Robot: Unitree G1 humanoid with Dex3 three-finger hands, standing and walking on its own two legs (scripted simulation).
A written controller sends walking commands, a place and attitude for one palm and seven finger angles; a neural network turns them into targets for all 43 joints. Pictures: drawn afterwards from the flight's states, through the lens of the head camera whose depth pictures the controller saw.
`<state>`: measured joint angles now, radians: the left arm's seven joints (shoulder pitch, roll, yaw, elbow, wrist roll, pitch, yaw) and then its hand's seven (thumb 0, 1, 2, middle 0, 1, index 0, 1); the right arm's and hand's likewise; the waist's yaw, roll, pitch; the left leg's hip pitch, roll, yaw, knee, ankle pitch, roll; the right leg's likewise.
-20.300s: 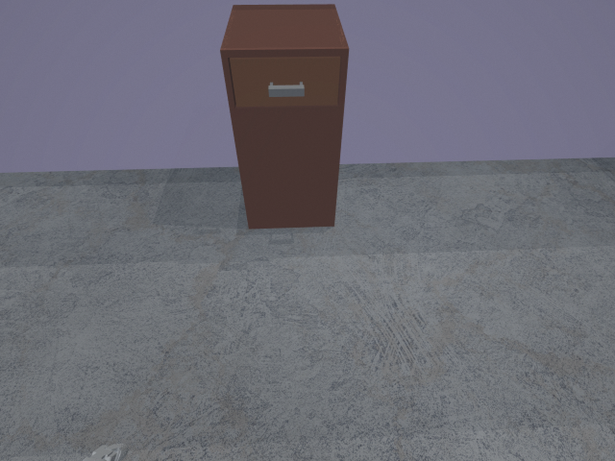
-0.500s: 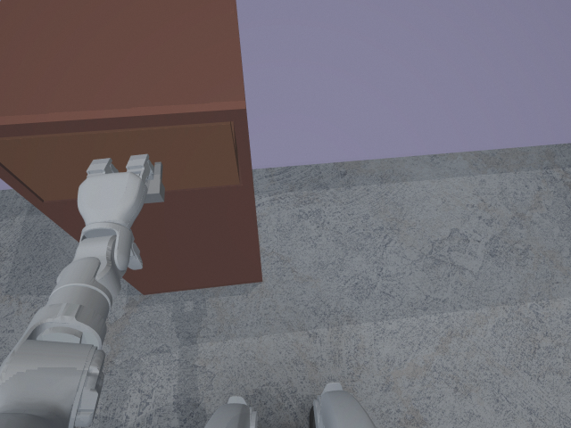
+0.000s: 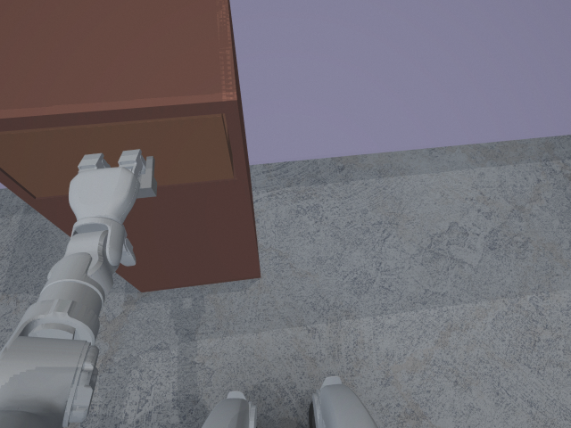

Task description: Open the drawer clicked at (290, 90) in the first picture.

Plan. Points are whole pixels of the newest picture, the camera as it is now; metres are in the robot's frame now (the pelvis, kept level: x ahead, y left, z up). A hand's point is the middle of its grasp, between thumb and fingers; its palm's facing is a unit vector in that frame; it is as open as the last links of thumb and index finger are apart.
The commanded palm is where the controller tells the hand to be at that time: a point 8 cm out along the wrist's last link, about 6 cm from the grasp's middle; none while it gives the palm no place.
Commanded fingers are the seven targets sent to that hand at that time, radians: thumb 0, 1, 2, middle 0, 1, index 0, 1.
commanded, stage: lower the fingers behind the handle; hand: left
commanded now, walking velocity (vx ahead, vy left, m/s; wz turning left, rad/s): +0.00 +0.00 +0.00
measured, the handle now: (118, 176) +0.49 +0.26 -0.01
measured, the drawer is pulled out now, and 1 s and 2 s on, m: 0.00 0.00 0.11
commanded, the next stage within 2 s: close the thumb around the handle in 0.04 s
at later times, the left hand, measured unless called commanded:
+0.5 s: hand (122, 208) +0.44 +0.25 -0.03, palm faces -0.06 -0.03 -1.00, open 10.3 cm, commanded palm +0.43 +0.24 +0.03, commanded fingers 0.00 0.56 0.76 -0.38 -1.31 -0.38 -1.31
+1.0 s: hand (122, 208) +0.44 +0.25 -0.03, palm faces -0.05 -0.03 -1.00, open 5.7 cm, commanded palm +0.42 +0.24 +0.03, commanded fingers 0.00 0.90 0.90 -0.40 -1.35 -0.40 -1.35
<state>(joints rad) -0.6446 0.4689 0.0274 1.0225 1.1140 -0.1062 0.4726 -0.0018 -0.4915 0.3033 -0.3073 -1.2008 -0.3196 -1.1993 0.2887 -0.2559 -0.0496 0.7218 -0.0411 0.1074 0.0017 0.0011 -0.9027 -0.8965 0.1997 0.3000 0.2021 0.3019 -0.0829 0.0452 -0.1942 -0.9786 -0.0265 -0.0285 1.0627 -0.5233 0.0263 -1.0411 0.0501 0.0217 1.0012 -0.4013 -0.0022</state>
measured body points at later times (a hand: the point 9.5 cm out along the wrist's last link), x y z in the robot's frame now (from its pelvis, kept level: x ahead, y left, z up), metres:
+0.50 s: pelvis +0.00 +0.00 +0.00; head +0.12 +0.00 +0.43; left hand +0.44 +0.25 +0.03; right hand +0.04 -0.27 -0.13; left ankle -0.02 +0.10 -0.66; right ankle +0.03 -0.12 -0.66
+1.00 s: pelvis +0.00 +0.00 +0.00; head +0.13 +0.00 +0.44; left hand +0.44 +0.25 +0.03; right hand +0.04 -0.27 -0.13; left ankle -0.02 +0.10 -0.66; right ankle +0.03 -0.12 -0.66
